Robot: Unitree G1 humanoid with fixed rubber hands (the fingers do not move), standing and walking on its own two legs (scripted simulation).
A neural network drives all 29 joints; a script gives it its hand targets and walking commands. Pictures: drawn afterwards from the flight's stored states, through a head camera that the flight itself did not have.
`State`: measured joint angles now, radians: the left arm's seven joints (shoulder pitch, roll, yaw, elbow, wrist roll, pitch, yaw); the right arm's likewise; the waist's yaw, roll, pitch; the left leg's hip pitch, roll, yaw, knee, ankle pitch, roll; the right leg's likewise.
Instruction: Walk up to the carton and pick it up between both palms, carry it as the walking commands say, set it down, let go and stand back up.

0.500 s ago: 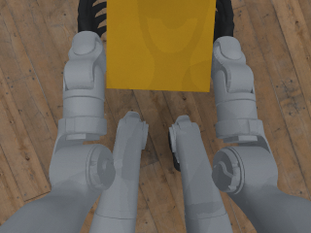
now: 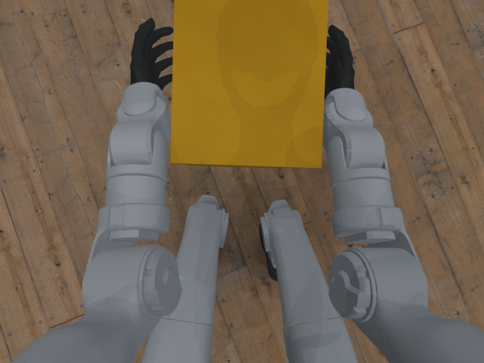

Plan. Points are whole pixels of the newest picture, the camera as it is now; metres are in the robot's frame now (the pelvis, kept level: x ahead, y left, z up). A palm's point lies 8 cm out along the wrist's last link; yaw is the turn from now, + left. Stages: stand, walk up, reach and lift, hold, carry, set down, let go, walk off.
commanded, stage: reach and lift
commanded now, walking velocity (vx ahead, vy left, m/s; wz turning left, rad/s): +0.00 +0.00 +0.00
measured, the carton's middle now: (239, 98) +0.48 +0.03 -0.12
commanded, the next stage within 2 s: none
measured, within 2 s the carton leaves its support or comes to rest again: neither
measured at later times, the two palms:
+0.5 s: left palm (122, 58) +0.46 +0.15 +0.05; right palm (380, 67) +0.46 -0.11 +0.05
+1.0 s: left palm (95, 38) +0.44 +0.15 +0.11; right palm (423, 51) +0.45 -0.11 +0.11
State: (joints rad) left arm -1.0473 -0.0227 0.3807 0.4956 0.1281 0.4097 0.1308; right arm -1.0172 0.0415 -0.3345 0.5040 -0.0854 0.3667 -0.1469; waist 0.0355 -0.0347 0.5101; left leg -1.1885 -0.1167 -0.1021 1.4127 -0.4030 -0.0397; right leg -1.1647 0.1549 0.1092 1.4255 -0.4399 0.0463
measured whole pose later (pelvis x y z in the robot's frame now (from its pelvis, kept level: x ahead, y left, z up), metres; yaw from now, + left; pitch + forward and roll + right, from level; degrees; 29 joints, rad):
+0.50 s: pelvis +0.07 +0.00 +0.08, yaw +0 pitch +17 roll +0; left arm -0.70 -0.13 0.45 0.68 0.26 0.33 0.09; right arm -0.68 0.14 -0.40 0.72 -0.23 0.29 -0.09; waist 0.02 -0.03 -0.01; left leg -0.99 -0.10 -0.12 1.07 -0.37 -0.02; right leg -0.96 0.12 0.13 1.07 -0.40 0.02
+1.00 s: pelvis +0.12 +0.00 +0.14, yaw +0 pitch +10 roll +0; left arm -0.38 -0.19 0.31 0.50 0.22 0.35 0.09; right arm -0.36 0.18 -0.26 0.54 -0.18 0.30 -0.08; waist 0.03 -0.03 -0.03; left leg -0.58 -0.08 -0.13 0.72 -0.31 0.00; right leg -0.56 0.10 0.16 0.73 -0.33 0.00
